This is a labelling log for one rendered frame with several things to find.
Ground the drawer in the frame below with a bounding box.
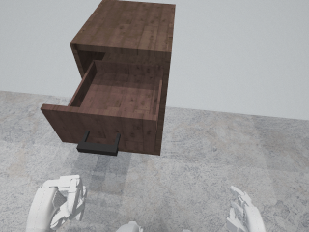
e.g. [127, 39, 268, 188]
[40, 59, 164, 152]

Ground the cabinet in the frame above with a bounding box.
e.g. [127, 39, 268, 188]
[70, 0, 176, 156]

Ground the handle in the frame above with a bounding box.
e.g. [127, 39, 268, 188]
[76, 130, 121, 157]

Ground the left robot shin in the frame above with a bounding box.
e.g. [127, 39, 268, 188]
[128, 221, 138, 225]

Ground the robot left hand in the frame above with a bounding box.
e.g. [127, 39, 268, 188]
[25, 175, 88, 232]

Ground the robot right hand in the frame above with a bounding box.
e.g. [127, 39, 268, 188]
[226, 186, 267, 232]

